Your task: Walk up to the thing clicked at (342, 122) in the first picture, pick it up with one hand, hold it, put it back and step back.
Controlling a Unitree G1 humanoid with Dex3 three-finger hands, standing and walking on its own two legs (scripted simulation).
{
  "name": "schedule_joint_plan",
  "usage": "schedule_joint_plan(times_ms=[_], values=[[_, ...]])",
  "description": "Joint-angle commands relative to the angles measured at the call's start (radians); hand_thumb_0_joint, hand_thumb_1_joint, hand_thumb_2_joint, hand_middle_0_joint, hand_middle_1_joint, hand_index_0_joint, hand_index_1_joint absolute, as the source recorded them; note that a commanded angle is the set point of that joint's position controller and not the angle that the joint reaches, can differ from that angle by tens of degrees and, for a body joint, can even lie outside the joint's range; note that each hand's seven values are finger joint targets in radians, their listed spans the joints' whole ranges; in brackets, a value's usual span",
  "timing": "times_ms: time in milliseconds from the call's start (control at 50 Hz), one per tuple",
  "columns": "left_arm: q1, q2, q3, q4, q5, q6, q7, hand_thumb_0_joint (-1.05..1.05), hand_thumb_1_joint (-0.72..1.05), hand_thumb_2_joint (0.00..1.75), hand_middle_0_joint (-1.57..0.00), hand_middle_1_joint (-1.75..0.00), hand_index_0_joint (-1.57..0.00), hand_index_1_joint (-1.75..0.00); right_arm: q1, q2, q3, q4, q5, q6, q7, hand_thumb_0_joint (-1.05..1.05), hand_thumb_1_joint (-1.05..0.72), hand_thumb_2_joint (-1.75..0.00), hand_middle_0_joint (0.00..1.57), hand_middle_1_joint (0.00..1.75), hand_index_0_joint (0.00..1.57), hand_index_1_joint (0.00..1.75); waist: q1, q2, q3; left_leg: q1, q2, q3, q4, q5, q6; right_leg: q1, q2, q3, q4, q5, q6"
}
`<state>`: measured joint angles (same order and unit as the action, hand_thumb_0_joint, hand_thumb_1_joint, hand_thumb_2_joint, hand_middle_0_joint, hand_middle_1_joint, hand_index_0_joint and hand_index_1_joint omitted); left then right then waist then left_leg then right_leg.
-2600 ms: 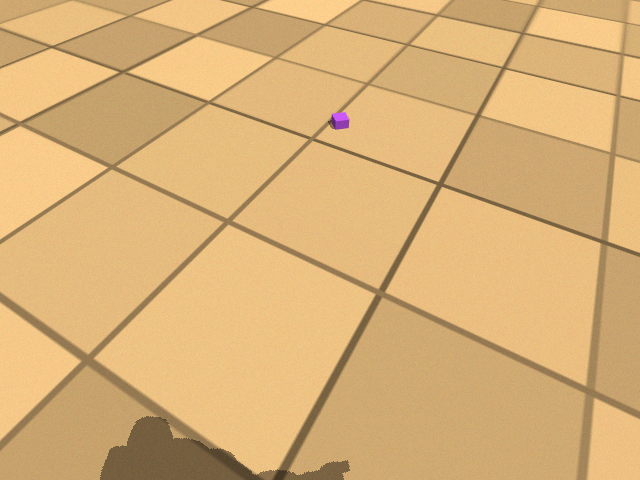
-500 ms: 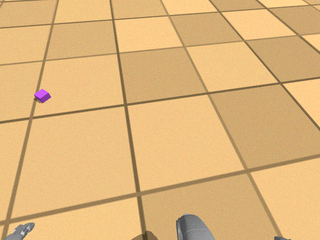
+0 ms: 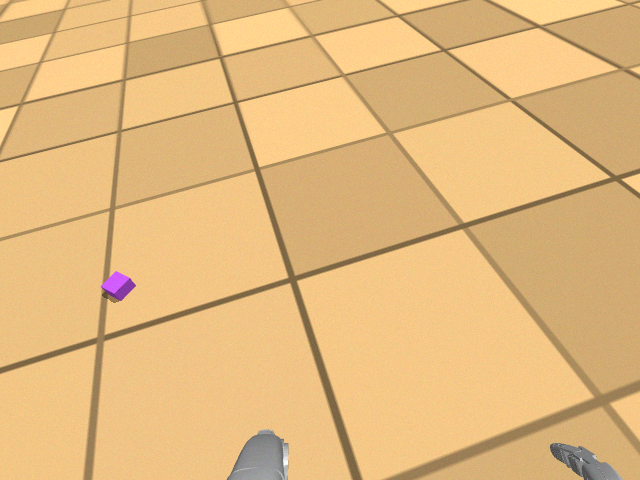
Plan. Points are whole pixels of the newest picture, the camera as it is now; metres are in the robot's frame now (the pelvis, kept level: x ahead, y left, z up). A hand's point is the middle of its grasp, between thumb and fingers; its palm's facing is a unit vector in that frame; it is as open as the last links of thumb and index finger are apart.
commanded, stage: walk up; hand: left
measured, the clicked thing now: (118, 285) +0.91 +0.92 -0.73
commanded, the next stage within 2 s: none
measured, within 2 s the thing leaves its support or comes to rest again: neither
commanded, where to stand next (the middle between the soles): +0.47 +0.92 m, yaw -30 degrees
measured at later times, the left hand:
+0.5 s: hand (56, 372) +0.31 +0.49 -0.13, palm faces -0.24 -0.82 -0.53, open 7.4 cm
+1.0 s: hand out of the picture +0.41 +0.77 -0.15, palm faces -0.25 -0.73 -0.64, open 7.4 cm
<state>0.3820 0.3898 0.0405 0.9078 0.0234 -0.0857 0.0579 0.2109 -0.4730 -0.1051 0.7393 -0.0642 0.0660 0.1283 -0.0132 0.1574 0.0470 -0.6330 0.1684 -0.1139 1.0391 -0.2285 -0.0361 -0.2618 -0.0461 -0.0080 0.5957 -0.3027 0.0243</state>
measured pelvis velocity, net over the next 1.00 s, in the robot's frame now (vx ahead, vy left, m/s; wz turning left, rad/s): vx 0.25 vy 0.45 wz -0.29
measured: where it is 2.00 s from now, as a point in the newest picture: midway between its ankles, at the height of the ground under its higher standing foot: (97, 420)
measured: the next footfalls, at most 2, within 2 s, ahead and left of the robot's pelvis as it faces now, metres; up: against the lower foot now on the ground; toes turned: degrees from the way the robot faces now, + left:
left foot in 0.12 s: +0.17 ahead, +0.25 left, +0.00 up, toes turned +1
right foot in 0.52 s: +0.27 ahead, +0.13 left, +0.00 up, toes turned -17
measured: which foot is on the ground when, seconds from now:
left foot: up 0.00-0.10, down 0.12-0.54, up 0.56-0.88, down 0.90-1.00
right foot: down 0.00-0.14, up 0.16-0.50, down 0.52-0.92, up 0.94-1.00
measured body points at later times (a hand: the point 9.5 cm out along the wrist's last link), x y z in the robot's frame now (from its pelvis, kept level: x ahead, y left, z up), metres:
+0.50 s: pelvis +0.16 +0.22 -0.01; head +0.19 +0.19 +0.44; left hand +0.32 +0.53 -0.09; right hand +0.14 -0.11 -0.13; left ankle +0.13 +0.25 -0.72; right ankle +0.23 +0.13 -0.71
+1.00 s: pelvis +0.25 +0.45 -0.03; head +0.28 +0.44 +0.41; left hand +0.42 +0.81 -0.11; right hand +0.22 +0.10 -0.13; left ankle +0.29 +0.58 -0.72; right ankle +0.23 +0.23 -0.67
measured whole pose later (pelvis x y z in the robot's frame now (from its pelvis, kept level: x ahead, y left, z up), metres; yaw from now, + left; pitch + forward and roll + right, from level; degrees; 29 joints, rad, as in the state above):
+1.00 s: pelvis +0.25 +0.45 -0.03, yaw -17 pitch -1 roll -2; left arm 0.29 0.52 0.09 0.95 0.03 -0.02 0.14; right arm 0.27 -0.46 -0.12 0.76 -0.07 0.07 0.08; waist -0.04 0.05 0.08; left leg -0.42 0.10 0.01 0.96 -0.52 -0.04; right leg -0.59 -0.06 0.14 1.16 -0.53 -0.05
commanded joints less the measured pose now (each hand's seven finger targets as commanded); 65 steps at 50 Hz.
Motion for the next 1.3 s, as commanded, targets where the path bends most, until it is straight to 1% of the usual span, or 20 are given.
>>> schedule_joint_plan(times_ms=[0, 40, 100, 140, 160, 320, 460, 480, 500, 520, 560, 660, 800, 860, 920, 1080, 1180, 1220, 1260, 1280], values=[[-0.049, 0.416, 0.131, -0.089, 0.008, -0.043, 0.034, 0.00, 0.90, 0.90, -0.20, -0.30, -0.20, -0.30, -0.081, -0.160, -0.059, -0.104, -0.002, -0.012, 0.013, 0.00, -0.90, -0.90, 0.20, 0.30, 0.20, 0.30, -0.011, -0.301, 0.015, 0.076, 0.011, 0.044, -0.122, 0.015, 0.003, -0.150, -0.159, 0.171, -0.233, -0.116, -0.200], [-0.047, 0.426, 0.132, -0.087, 0.007, -0.038, 0.037, 0.00, 0.90, 0.90, -0.20, -0.30, -0.20, -0.30, -0.099, -0.163, -0.062, -0.104, 0.002, -0.022, 0.011, 0.00, -0.90, -0.90, 0.20, 0.30, 0.20, 0.30, -0.011, -0.308, -0.011, 0.148, -0.001, 0.059, -0.215, -0.026, 0.019, -0.153, -0.173, 0.173, -0.169, -0.052, -0.206], [-0.143, 0.363, 0.107, -0.102, 0.009, -0.016, 0.044, 0.00, 0.90, 0.90, -0.20, -0.30, -0.20, -0.30, 0.182, -0.197, -0.099, -0.014, -0.008, -0.033, -0.012, 0.00, -0.90, -0.90, 0.20, 0.30, 0.20, 0.30, -0.191, -0.151, -0.150, 0.576, -0.093, 0.128, -0.417, -0.108, 0.046, -0.317, -0.117, 0.071, 0.224, 0.128, -0.136], [0.018, 0.177, 0.042, -0.089, -0.004, -0.001, 0.054, 0.00, 0.90, 0.90, -0.20, -0.30, -0.20, -0.30, 0.188, -0.336, -0.125, -0.018, -0.016, -0.054, -0.038, 0.00, -0.90, -0.90, 0.20, 0.30, 0.20, 0.30, -0.144, 0.332, -0.112, 0.653, 0.173, -0.316, -0.702, -0.163, 0.043, -0.628, 0.137, 0.013, 0.649, -0.330, -0.066], [0.044, 0.241, 0.057, -0.051, -0.017, 0.002, 0.079, 0.00, 0.90, 0.90, -0.20, -0.30, -0.20, -0.30, 0.110, -0.387, -0.137, -0.028, 0.011, -0.052, -0.049, 0.00, -0.90, -0.90, 0.20, 0.30, 0.20, 0.30, -0.100, 0.317, -0.140, 0.633, 0.218, -0.477, -0.791, -0.317, 0.127, -0.629, 0.068, 0.088, 0.762, -0.280, -0.113], [0.025, 0.262, 0.052, 0.007, -0.053, 0.006, 0.046, 0.00, 0.90, 0.90, -0.20, -0.30, -0.20, -0.30, 0.016, -0.146, -0.060, -0.088, -0.006, -0.057, -0.075, 0.00, -0.90, -0.90, 0.20, 0.30, 0.20, 0.30, -0.063, 0.038, -0.058, 0.545, 0.044, 0.076, -0.587, 0.493, 0.172, -0.381, 0.010, -0.026, 0.377, -0.035, -0.040], [0.151, 0.254, 0.085, 0.008, -0.045, 0.014, 0.060, 0.00, 0.90, 0.90, -0.20, -0.30, -0.20, -0.30, -0.094, -0.125, -0.054, -0.165, -0.012, -0.024, -0.067, 0.00, -0.90, -0.90, 0.20, 0.30, 0.20, 0.30, 0.055, -0.067, -0.078, 0.250, 0.001, 0.186, -0.401, 0.418, 0.065, 0.146, 0.027, -0.101, 0.004, 0.243, -0.091], [0.263, 0.306, 0.113, 0.032, -0.033, 0.015, 0.072, 0.00, 0.90, 0.90, -0.20, -0.30, -0.20, -0.30, -0.102, -0.104, -0.044, -0.179, -0.001, -0.026, -0.066, 0.00, -0.90, -0.90, 0.20, 0.30, 0.20, 0.30, 0.123, -0.141, -0.124, 0.126, -0.031, 0.227, -0.242, 0.373, -0.008, 0.346, -0.029, -0.020, -0.071, 0.235, -0.129], [0.302, 0.364, 0.134, 0.023, -0.027, 0.017, 0.086, 0.00, 0.90, 0.90, -0.20, -0.30, -0.20, -0.30, -0.044, -0.071, -0.033, -0.173, 0.004, -0.022, -0.068, 0.00, -0.90, -0.90, 0.20, 0.30, 0.20, 0.30, 0.150, -0.364, -0.149, -0.080, -0.141, 0.203, 0.066, -0.217, -0.054, 0.470, -0.231, 0.306, -0.178, 0.169, -0.238], [0.195, 0.383, 0.128, -0.037, -0.023, 0.019, 0.092, 0.00, 0.90, 0.90, -0.20, -0.30, -0.20, -0.30, 0.049, -0.122, -0.046, -0.149, -0.006, 0.002, -0.072, 0.00, -0.90, -0.90, 0.20, 0.30, 0.20, 0.30, 0.076, -0.259, -0.173, -0.119, -0.136, 0.039, 0.268, -0.359, -0.080, 0.374, -0.419, 0.599, -0.237, -0.029, -0.319], [-0.032, 0.388, 0.126, -0.117, -0.036, 0.011, 0.114, 0.00, 0.90, 0.90, -0.20, -0.30, -0.20, -0.30, 0.070, -0.203, -0.076, -0.131, -0.015, 0.017, -0.085, 0.00, -0.90, -0.90, 0.20, 0.30, 0.20, 0.30, 0.013, -0.161, -0.073, -0.145, -0.060, -0.076, 0.447, -0.315, -0.094, 0.150, -0.517, 0.703, -0.304, -0.201, -0.417], [-0.113, 0.346, 0.114, -0.117, 0.001, -0.019, 0.084, 0.00, 0.90, 0.90, -0.20, -0.30, -0.20, -0.30, 0.084, -0.189, -0.066, -0.073, 0.001, 0.021, -0.043, 0.00, -0.90, -0.90, 0.20, 0.30, 0.20, 0.30, -0.042, -0.213, 0.000, 0.073, -0.059, -0.025, 0.304, -0.121, 0.014, -0.173, -0.207, 0.197, -0.227, -0.145, -0.222], [-0.075, 0.455, 0.157, -0.105, 0.032, -0.012, 0.060, 0.00, 0.90, 0.90, -0.20, -0.30, -0.20, -0.30, 0.021, -0.171, -0.070, -0.082, -0.002, 0.026, -0.021, 0.00, -0.90, -0.90, 0.20, 0.30, 0.20, 0.30, -0.001, -0.368, 0.003, 0.184, -0.038, 0.116, -0.069, -0.224, 0.021, -0.265, -0.156, 0.139, -0.138, -0.246, -0.202], [-0.162, 0.423, 0.145, -0.112, 0.027, 0.002, 0.060, 0.00, 0.90, 0.90, -0.20, -0.30, -0.20, -0.30, 0.217, -0.178, -0.093, -0.019, -0.003, 0.011, -0.035, 0.00, -0.90, -0.90, 0.20, 0.30, 0.20, 0.30, -0.114, -0.253, -0.095, 0.408, -0.097, 0.194, -0.353, -0.196, 0.038, -0.308, -0.137, 0.087, 0.088, -0.164, -0.156], [-0.178, 0.242, 0.077, -0.127, -0.004, 0.013, 0.092, 0.00, 0.90, 0.90, -0.20, -0.30, -0.20, -0.30, 0.178, -0.380, -0.123, -0.035, -0.010, -0.014, -0.068, 0.00, -0.90, -0.90, 0.20, 0.30, 0.20, 0.30, -0.132, 0.313, 0.030, 0.344, 0.149, -0.443, -0.797, -0.321, 0.131, -0.653, 0.146, 0.083, 0.721, -0.335, -0.091], [-0.035, 0.263, 0.068, -0.019, -0.049, 0.004, 0.071, 0.00, 0.90, 0.90, -0.20, -0.30, -0.20, -0.30, 0.062, -0.184, -0.058, -0.090, -0.017, -0.027, -0.093, 0.00, -0.90, -0.90, 0.20, 0.30, 0.20, 0.30, -0.058, 0.088, -0.017, 0.509, 0.047, -0.030, -0.452, 0.533, 0.224, -0.406, 0.038, -0.037, 0.420, -0.153, -0.048], [0.201, 0.290, 0.096, 0.006, -0.040, 0.003, 0.084, 0.00, 0.90, 0.90, -0.20, -0.30, -0.20, -0.30, -0.020, -0.131, -0.047, -0.176, 0.004, -0.001, -0.082, 0.00, -0.90, -0.90, 0.20, 0.30, 0.20, 0.30, 0.092, -0.060, -0.137, 0.307, -0.053, 0.125, -0.168, 0.450, 0.123, 0.142, 0.023, -0.056, -0.115, 0.284, -0.075], [0.203, 0.390, 0.135, -0.043, -0.012, 0.012, 0.100, 0.00, 0.90, 0.90, -0.20, -0.30, -0.20, -0.30, 0.130, -0.073, -0.030, -0.165, 0.015, 0.007, -0.080, 0.00, -0.90, -0.90, 0.20, 0.30, 0.20, 0.30, 0.063, -0.270, -0.223, -0.075, -0.138, 0.046, 0.146, -0.345, 0.013, 0.417, -0.343, 0.537, -0.139, 0.199, -0.202], [-0.008, 0.394, 0.128, -0.124, -0.007, 0.020, 0.105, 0.00, 0.90, 0.90, -0.20, -0.30, -0.20, -0.30, 0.151, -0.184, -0.075, -0.146, -0.007, 0.035, -0.103, 0.00, -0.90, -0.90, 0.20, 0.30, 0.20, 0.30, 0.012, -0.172, -0.151, -0.081, -0.107, -0.039, 0.376, -0.367, -0.003, 0.160, -0.503, 0.700, -0.249, -0.103, -0.377], [-0.059, 0.355, 0.120, -0.144, -0.015, 0.010, 0.100, 0.00, 0.90, 0.90, -0.20, -0.30, -0.20, -0.30, 0.122, -0.214, -0.082, -0.130, -0.013, 0.039, -0.101, 0.00, -0.90, -0.90, 0.20, 0.30, 0.20, 0.30, 0.004, -0.086, -0.080, -0.056, -0.072, -0.074, 0.394, -0.323, 0.009, 0.036, -0.447, 0.608, -0.264, -0.216, -0.353]])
